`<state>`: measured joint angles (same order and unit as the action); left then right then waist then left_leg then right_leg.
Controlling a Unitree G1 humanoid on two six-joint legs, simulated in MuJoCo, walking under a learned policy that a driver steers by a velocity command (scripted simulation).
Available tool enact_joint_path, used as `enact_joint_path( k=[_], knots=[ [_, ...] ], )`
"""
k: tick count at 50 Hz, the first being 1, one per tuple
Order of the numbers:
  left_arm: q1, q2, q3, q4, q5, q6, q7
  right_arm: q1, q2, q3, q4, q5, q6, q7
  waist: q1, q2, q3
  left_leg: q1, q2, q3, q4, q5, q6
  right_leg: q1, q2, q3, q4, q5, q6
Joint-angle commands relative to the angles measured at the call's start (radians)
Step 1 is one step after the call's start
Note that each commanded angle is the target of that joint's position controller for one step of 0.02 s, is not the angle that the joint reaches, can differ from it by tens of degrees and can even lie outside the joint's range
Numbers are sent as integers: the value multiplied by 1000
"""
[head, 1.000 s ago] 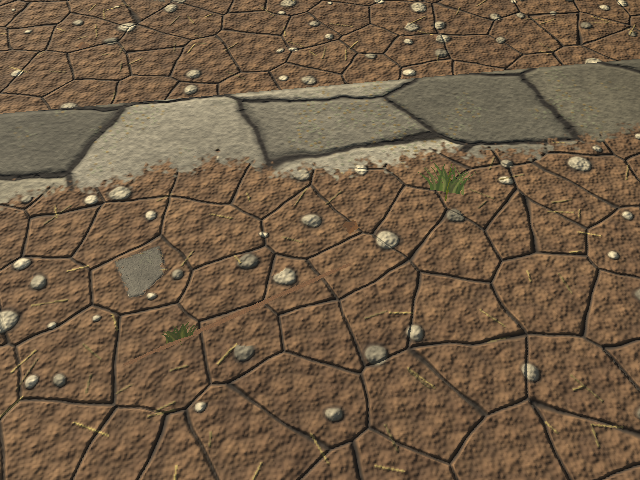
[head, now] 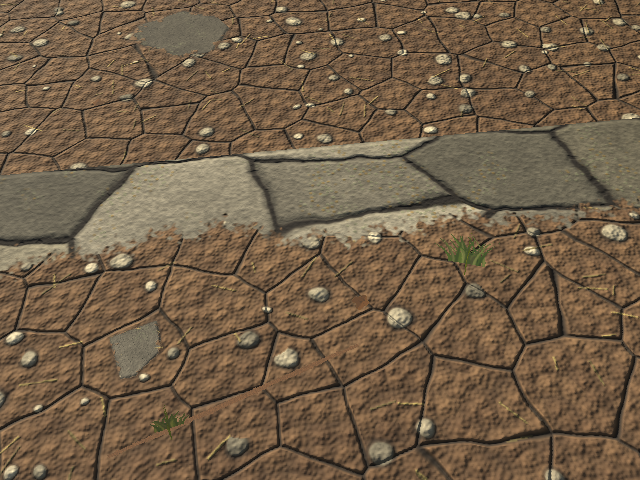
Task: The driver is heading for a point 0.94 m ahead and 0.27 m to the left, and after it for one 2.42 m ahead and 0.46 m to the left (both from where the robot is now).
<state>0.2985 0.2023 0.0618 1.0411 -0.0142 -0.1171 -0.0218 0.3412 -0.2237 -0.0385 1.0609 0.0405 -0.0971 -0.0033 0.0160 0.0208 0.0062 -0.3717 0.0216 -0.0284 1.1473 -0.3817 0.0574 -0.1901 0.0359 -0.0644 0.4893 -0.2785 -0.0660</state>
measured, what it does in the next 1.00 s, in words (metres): walks ahead: left foot, then right foot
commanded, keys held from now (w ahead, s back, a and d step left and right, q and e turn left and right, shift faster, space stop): w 0.84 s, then w+q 0.16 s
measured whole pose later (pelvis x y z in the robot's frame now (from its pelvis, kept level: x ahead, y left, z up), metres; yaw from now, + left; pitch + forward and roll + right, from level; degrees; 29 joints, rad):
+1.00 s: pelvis +0.53 +0.02 -0.02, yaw +3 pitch +3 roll +1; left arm -0.01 0.22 0.05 0.85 -0.01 -0.12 -0.03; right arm 0.42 -0.24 -0.05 1.05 0.01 -0.06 -0.01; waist -0.07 0.00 0.02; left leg -0.02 0.01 0.00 0.55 -0.46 0.01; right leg -0.51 -0.03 -0.04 0.53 -0.07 -0.06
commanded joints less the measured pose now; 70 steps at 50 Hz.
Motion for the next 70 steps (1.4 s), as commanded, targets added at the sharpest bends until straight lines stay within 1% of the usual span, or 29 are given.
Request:
enact_joint_path(
  k=[1, 8, 14, 17, 19, 20, 21, 22, 23, 24, 25, 26, 29, 33, 38, 43, 45, 47, 48, 49, 50, 51, 52, 54, 55, 57, 60, 65, 70],
  knots=[
    [60, 64, -13, -22, 9, 3, -4, -80, -87, -33, -89, -7, -18, 3, -2, -58, 63, -374, 105, -33, 40, 140, 31, 210, -281, 321, -318, 222, -132],
    [143, 131, -12, -11, 22, 19, 33, -316, -30, -22, -177, -21, 8, 8, 27, -80, 112, -363, 87, 36, -353, 357, -38, 125, -233, 169, -387, 337, -125],
    [200, 141, 1, 12, 0, 22, 39, -470, -52, -13, -235, -10, 1, 36, 46, -91, 155, -324, 59, 41, -560, 420, -5, 213, -280, 131, -387, 312, -117],
    [172, 166, 14, 7, 0, 32, 40, -441, -88, -25, -244, -10, -10, 50, -1, -109, 104, -215, 24, 63, -607, 337, 36, 287, -301, 110, -285, 540, -92],
    [139, 175, 16, -3, 8, 44, 39, -221, -153, -63, -184, -10, -10, 43, -120, -137, -42, 94, -51, 116, -605, 297, 77, 257, -256, 64, -17, 866, -60],
    [121, 157, 5, -21, 17, 46, 37, -26, -207, -86, -131, -13, -7, 35, -199, -111, -162, 395, 22, 27, -582, 287, 120, 76, -208, 38, 246, 754, -24],
    [242, 33, -30, -34, 13, 30, 23, 128, -307, -109, -101, -40, -3, 30, -159, 138, -350, 796, 307, -458, -658, 62, 284, -329, -36, 19, 688, 259, 49],
    [224, 32, -33, -21, -6, -2, 16, 113, -242, -83, -98, -39, -3, 33, -153, 196, -417, 804, 376, -762, -862, -37, 300, -456, 24, 189, 872, -256, 34],
    [119, 119, -9, -60, -35, -19, 14, 7, -185, -64, -108, -27, -10, 36, -131, 162, -246, 666, 340, -628, -884, -54, 236, -556, -40, 198, 937, -216, 8],
    [43, 145, -5, -87, -40, -25, 21, -100, -139, -48, -135, -26, -14, 38, -97, 81, -142, 490, 310, -473, -904, 25, 200, -546, -101, 162, 904, -120, -7],
    [-1, 153, 7, -93, -22, -18, 34, -172, -96, -33, -142, -36, -18, 46, -58, 3, -64, 319, 260, -345, -937, 132, 165, -488, -146, 141, 837, -39, -12],
    [41, 126, 11, -88, -13, -2, 41, -202, -84, -28, -140, -47, -25, 49, -11, 51, -54, 222, 234, -268, -963, 181, 158, -413, -182, 150, 780, 12, -13],
    [71, 85, 13, -83, -9, 33, 46, -164, -88, -27, -109, -48, -27, 45, 20, 54, -11, 105, 185, -162, -1027, 233, 171, -361, -205, 133, 693, 46, 0],
    [-102, 110, 24, -146, 8, 37, 48, -68, -136, -32, -85, -47, -22, 13, -14, 21, 41, 176, 194, -128, -1058, 312, 179, -536, -215, 127, 481, 229, 43],
    [-268, 84, 13, -192, 2, 25, 28, 22, -147, -30, -70, -34, -11, -3, -65, 28, 60, 258, 168, -54, -1059, 350, 141, -525, -167, 82, 206, 407, 51],
    [-409, 83, -2, -246, -7, 13, -2, 110, -154, -37, -36, -26, 11, -6, -107, 25, 101, 408, 217, -56, -991, 385, 140, -546, -136, 70, 66, 335, 40],
    [-409, 100, 1, -262, -10, 2, -13, 108, -165, -43, -34, -21, 21, -10, -84, 39, 98, 441, 240, -84, -938, 442, 131, -501, -120, 75, 19, 264, 24],
    [-305, 145, 19, -242, -10, -8, -14, 67, -189, -52, -48, -19, 28, -11, -16, 71, 37, 428, 233, -93, -834, 646, 111, -313, -73, 48, -13, 208, 3],
    [-155, 189, 42, -198, -7, -11, -7, 43, -176, -47, -59, -22, 31, -9, 60, 63, -55, 384, 181, -61, -673, 770, 87, -101, -46, 27, -28, 219, -22],
    [49, 260, 66, -154, 9, -14, 4, 24, -137, -30, -87, -33, 29, -6, 138, 14, -214, 194, 118, -18, -396, 629, 49, 231, -171, 147, 25, 236, -81],
    [165, 359, 89, -128, 25, -6, 7, 152, 1, 6, -100, -31, 10, 2, 96, -244, -389, -215, -53, 41, 1, 109, -28, 639, -447, 583, -35, 119, -226],
    [171, 265, 62, -129, 25, -3, 7, 141, -62, -7, -82, -6, -11, 5, 113, -259, -451, -319, -55, -114, 156, -189, -20, 636, -481, 780, -160, 31, -243],
    [75, 202, 41, -144, 17, -4, 10, 47, -145, -32, -108, 18, -16, 2, 98, -200, -276, -399, 3, -110, 210, -130, -5, 498, -446, 608, -173, 20, -179],
    [-78, 128, 17, -164, 15, -5, 7, -39, -133, -42, -125, 3, -4, -11, 40, -97, -102, -340, 90, -72, 128, 34, 0, 194, -368, 359, -245, 107, -117],
    [-110, 108, 11, -159, 24, -8, 5, -20, -110, -48, -122, -2, 12, -13, 3, -122, -60, -280, 118, -78, 81, 82, 2, 98, -332, 269, -285, 129, -97],
    [-116, 106, 14, -142, 31, -11, 6, 10, -59, -48, -121, 0, 41, -9, -27, -128, -27, -226, 129, -68, 52, 123, 5, 13, -308, 167, -333, 184, -98],
    [-98, 141, 26, -125, 34, -14, 21, -51, -63, -57, -161, -9, 62, -11, -36, -94, 17, -308, 132, -83, -22, 227, -8, 9, -311, 69, -363, 275, -110],
    [-59, 175, 35, -116, 30, -2, 46, -197, -55, -53, -220, -20, 54, 17, -4, -71, 55, -338, 112, -32, -295, 428, -18, 71, -300, -58, -380, 309, -90],
    [24, 205, 48, -95, 10, 23, 54, -355, -45, -39, -300, -19, 54, 51, 47, -54, 107, -380, 96, 45, -448, 379, 8, 231, -345, -124, -333, 359, -78]
  ],
)
Velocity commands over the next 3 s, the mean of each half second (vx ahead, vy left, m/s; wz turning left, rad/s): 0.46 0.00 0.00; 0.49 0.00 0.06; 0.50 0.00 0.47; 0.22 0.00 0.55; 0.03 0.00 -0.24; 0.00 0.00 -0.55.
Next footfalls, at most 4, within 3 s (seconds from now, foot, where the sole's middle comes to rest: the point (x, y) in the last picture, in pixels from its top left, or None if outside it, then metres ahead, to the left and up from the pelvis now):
0.40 left None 0.37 0.16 -0.77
0.98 right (387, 404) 0.69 -0.09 -0.77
1.52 left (259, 317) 0.93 0.22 -0.77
2.02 right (297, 247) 1.16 0.13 -0.77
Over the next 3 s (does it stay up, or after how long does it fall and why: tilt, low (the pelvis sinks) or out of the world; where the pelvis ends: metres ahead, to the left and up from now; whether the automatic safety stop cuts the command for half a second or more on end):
stays up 1.00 0.14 0.00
